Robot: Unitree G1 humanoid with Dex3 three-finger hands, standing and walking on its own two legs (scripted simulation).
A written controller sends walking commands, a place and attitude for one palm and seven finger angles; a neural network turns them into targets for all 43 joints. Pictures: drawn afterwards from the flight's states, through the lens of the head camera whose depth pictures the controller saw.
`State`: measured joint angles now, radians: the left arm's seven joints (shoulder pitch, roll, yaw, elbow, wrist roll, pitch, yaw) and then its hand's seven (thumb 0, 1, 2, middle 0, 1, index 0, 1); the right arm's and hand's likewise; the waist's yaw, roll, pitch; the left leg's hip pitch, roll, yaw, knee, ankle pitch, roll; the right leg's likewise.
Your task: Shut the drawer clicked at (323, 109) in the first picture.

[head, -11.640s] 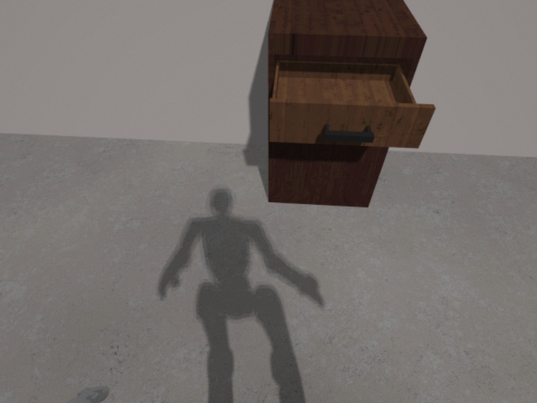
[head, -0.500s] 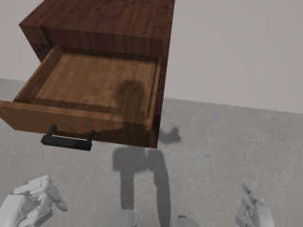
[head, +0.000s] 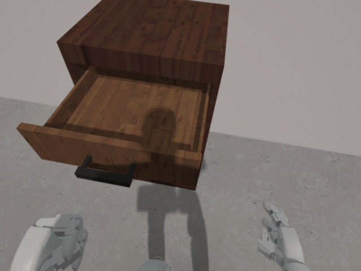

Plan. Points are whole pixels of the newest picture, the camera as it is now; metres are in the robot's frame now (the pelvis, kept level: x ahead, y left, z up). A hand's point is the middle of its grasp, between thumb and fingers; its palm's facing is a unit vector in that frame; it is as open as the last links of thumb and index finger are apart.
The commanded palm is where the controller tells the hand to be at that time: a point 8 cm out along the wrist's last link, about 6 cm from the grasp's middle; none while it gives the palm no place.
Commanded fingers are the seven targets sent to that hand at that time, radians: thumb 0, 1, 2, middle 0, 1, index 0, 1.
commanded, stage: raise the hand and make a fist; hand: left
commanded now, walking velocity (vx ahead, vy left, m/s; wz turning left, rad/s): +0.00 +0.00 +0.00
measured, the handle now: (107, 169) +0.35 +0.22 -0.02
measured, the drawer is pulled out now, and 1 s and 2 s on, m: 0.28 0.28 0.28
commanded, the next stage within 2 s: bring the fist close to the handle in 0.40 s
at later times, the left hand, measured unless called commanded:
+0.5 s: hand (82, 247) +0.15 +0.19 +0.07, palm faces -0.02 -0.99 -0.11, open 3.3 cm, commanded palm +0.11 +0.25 +0.08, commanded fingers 0.00 0.90 0.90 -1.40 -1.60 -1.40 -1.60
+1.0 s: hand (91, 234) +0.18 +0.19 +0.02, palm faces -0.03 -1.00 -0.09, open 3.3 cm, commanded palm +0.16 +0.25 +0.03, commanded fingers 0.00 0.90 0.90 -1.40 -1.60 -1.40 -1.60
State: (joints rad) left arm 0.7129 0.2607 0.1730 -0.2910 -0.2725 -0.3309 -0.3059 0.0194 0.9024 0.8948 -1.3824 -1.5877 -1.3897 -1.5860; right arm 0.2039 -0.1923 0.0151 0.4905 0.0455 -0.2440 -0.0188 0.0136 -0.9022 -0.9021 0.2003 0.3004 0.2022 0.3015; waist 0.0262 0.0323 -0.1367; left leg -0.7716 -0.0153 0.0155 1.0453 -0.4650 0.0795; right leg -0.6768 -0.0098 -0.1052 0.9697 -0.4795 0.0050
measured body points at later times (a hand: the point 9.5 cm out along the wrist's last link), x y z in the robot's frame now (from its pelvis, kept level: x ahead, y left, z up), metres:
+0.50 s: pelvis +0.00 -0.02 +0.00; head +0.04 -0.02 +0.45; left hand +0.15 +0.24 +0.08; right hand +0.20 -0.26 -0.05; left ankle +0.03 +0.06 -0.67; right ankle +0.00 -0.13 -0.67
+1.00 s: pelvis +0.00 -0.04 -0.02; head +0.06 -0.03 +0.42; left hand +0.18 +0.25 +0.03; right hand +0.19 -0.29 -0.09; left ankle +0.03 +0.06 -0.67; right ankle +0.00 -0.13 -0.67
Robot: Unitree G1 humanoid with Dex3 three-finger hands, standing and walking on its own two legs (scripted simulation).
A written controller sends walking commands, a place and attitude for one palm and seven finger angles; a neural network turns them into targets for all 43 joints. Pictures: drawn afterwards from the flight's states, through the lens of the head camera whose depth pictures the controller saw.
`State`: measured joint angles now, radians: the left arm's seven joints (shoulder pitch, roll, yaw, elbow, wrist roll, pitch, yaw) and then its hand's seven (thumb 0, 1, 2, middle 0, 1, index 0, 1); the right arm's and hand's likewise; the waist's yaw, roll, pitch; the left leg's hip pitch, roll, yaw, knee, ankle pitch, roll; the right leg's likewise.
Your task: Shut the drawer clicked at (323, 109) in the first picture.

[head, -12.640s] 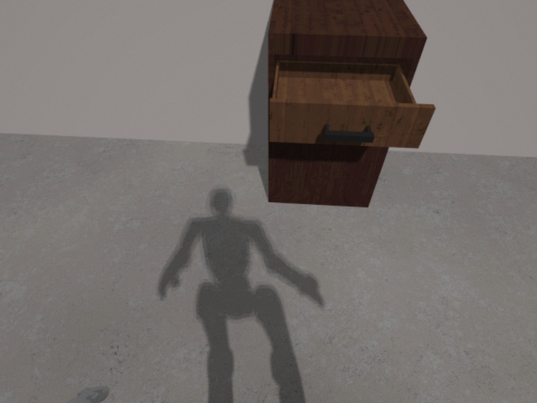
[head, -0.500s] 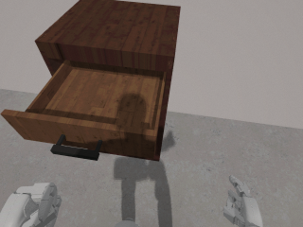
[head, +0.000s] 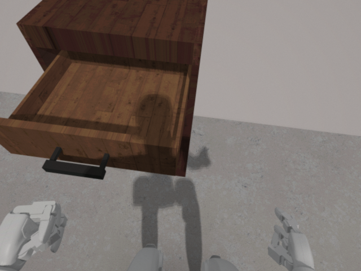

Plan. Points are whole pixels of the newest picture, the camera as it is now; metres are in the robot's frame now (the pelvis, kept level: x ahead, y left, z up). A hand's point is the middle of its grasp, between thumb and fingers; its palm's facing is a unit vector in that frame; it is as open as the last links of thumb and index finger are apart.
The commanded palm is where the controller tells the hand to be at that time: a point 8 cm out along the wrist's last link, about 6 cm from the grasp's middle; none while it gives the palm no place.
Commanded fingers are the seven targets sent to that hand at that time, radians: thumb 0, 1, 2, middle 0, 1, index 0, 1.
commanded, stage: bring the fist close to the handle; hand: left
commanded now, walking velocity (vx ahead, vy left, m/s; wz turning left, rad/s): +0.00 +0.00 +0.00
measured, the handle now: (78, 161) +0.35 +0.27 +0.00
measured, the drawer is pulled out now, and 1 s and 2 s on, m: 0.28 0.28 0.22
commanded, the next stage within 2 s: push the drawer shut in 0.90 s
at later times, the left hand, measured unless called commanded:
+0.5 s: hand (78, 217) +0.23 +0.23 +0.00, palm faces -0.08 -1.00 -0.04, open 3.3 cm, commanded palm +0.21 +0.28 +0.00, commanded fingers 0.00 0.90 0.90 -1.40 -1.60 -1.40 -1.60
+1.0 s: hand (80, 218) +0.23 +0.23 -0.01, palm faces -0.08 -1.00 -0.05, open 3.3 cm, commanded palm +0.21 +0.28 +0.00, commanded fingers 0.00 0.90 0.90 -1.40 -1.60 -1.40 -1.60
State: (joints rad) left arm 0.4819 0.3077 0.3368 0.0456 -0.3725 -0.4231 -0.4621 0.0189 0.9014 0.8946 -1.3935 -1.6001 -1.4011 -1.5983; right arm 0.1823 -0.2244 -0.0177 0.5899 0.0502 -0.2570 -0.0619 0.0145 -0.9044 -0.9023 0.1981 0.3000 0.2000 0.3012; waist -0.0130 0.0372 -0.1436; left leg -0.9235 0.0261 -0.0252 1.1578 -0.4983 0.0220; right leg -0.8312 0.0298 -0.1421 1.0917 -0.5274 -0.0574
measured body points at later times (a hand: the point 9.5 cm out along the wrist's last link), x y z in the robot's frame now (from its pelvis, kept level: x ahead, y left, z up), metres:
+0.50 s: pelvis +0.00 +0.03 -0.03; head +0.10 +0.05 +0.41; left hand +0.22 +0.28 +0.00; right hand +0.19 -0.21 -0.11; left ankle +0.03 +0.10 -0.65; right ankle +0.01 -0.09 -0.65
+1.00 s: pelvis -0.01 +0.03 -0.04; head +0.10 +0.05 +0.40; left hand +0.23 +0.28 +0.00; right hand +0.19 -0.21 -0.11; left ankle +0.03 +0.10 -0.65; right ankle +0.01 -0.09 -0.65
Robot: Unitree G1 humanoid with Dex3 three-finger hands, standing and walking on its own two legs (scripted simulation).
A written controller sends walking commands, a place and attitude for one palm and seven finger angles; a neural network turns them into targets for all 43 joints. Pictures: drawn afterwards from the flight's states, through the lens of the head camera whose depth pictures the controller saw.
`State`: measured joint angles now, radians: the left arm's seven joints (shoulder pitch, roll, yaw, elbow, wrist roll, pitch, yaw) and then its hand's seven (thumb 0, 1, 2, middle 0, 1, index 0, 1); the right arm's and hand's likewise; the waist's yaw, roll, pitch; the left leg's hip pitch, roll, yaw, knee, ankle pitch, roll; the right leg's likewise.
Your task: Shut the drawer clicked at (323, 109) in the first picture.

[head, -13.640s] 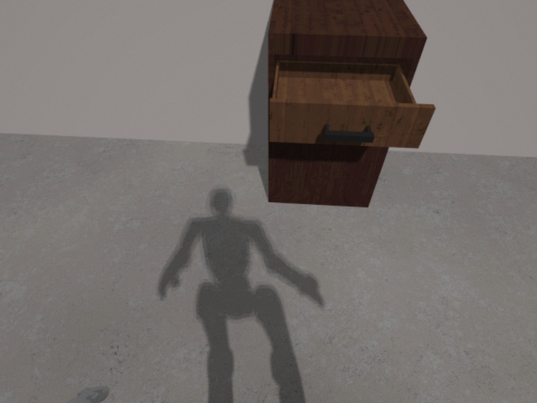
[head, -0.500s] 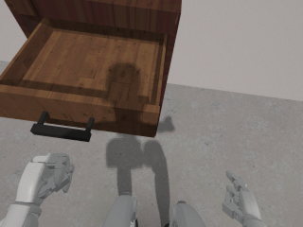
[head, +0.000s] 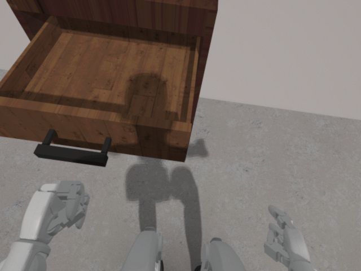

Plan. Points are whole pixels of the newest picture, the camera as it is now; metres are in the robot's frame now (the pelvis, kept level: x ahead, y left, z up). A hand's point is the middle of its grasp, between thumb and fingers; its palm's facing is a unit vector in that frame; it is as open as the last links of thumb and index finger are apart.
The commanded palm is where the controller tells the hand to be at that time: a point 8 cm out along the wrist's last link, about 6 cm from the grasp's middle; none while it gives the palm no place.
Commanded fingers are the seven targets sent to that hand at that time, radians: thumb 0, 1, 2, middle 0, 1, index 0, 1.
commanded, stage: push the drawer shut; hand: left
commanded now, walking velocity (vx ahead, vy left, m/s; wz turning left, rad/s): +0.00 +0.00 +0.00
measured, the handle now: (75, 146) +0.35 +0.25 +0.04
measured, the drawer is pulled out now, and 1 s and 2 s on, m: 0.28 0.22 0.10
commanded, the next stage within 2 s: none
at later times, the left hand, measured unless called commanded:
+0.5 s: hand (90, 185) +0.27 +0.20 +0.03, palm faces -0.06 -1.00 -0.07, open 3.1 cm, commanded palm +0.27 +0.25 +0.04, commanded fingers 0.00 0.90 0.90 -1.40 -1.60 -1.40 -1.60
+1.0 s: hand (99, 154) +0.34 +0.20 +0.03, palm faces -0.08 -1.00 -0.05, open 3.0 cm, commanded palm +0.34 +0.25 +0.04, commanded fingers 0.00 0.90 0.90 -1.40 -1.60 -1.40 -1.60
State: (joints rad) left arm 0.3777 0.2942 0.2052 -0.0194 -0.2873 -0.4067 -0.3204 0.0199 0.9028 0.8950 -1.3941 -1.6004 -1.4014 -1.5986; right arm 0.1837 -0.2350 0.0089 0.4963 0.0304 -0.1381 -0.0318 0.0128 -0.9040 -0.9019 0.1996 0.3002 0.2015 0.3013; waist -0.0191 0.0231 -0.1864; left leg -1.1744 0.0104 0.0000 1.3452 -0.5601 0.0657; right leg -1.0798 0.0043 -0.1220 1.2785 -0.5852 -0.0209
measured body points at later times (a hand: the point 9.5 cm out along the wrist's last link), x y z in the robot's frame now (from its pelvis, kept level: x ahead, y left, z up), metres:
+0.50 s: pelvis +0.01 -0.02 +0.00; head +0.12 +0.00 +0.44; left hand +0.27 +0.25 +0.04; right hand +0.18 -0.27 -0.09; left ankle +0.04 +0.08 -0.61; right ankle +0.02 -0.12 -0.61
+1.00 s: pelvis -0.01 -0.02 +0.01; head +0.11 +0.01 +0.44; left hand +0.34 +0.25 +0.04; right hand +0.14 -0.27 -0.09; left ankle +0.04 +0.08 -0.61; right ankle +0.01 -0.12 -0.61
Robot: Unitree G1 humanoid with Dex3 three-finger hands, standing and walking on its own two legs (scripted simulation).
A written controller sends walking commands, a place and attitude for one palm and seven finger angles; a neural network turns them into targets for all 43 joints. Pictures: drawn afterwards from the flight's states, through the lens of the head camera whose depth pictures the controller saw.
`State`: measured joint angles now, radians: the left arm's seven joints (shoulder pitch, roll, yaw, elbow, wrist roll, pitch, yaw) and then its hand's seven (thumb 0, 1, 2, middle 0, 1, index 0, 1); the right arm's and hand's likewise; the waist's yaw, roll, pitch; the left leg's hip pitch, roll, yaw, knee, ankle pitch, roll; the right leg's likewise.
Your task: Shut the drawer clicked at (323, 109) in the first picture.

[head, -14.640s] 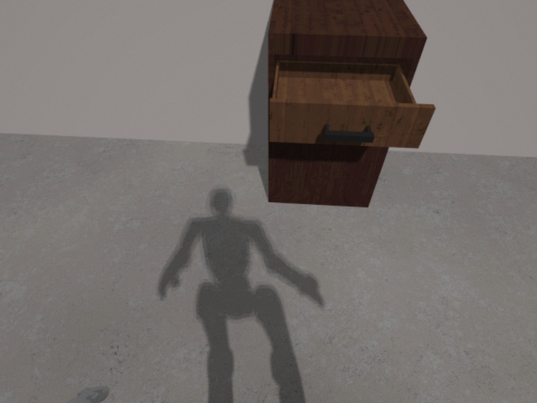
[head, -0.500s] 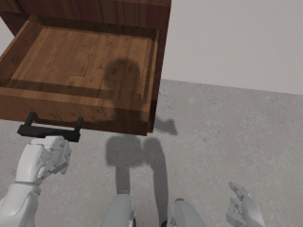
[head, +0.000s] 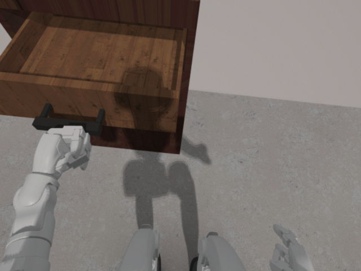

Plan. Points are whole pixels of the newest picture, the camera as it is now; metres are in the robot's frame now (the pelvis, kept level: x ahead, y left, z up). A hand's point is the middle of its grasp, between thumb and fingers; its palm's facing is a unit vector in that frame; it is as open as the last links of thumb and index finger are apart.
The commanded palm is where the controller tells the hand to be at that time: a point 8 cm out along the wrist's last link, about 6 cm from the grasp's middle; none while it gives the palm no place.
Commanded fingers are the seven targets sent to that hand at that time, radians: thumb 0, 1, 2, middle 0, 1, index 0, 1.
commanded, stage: push the drawer shut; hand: left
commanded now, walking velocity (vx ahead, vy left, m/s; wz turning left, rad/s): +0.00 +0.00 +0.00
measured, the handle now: (71, 118) +0.42 +0.26 +0.03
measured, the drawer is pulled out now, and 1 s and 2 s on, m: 0.22 0.10 0.00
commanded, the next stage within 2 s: none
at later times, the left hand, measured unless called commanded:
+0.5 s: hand (91, 130) +0.40 +0.21 +0.03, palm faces -0.07 -1.00 -0.05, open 3.0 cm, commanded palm +0.40 +0.25 +0.03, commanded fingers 0.00 0.90 0.90 -1.40 -1.60 -1.40 -1.60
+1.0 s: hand (100, 107) +0.46 +0.21 +0.03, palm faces -0.06 -1.00 -0.05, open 3.2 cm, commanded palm +0.46 +0.25 +0.03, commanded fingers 0.00 0.90 0.90 -1.40 -1.60 -1.40 -1.60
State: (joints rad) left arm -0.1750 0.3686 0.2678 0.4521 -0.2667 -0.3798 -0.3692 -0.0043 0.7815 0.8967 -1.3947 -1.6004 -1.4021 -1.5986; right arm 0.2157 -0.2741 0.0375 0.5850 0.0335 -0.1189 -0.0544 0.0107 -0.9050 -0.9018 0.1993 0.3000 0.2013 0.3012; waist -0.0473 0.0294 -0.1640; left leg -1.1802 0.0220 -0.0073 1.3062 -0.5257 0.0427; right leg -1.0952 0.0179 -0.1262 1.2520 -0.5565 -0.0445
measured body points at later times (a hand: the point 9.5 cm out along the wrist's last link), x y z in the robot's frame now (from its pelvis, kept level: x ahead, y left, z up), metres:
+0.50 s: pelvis +0.01 +0.01 +0.00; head +0.14 +0.03 +0.43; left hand +0.40 +0.27 +0.03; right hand +0.12 -0.25 -0.11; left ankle +0.04 +0.09 -0.62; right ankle +0.02 -0.10 -0.62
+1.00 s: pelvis +0.00 +0.00 -0.01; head +0.15 +0.03 +0.42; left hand +0.46 +0.26 +0.03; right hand +0.07 -0.27 -0.12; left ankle +0.04 +0.09 -0.62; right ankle +0.02 -0.10 -0.62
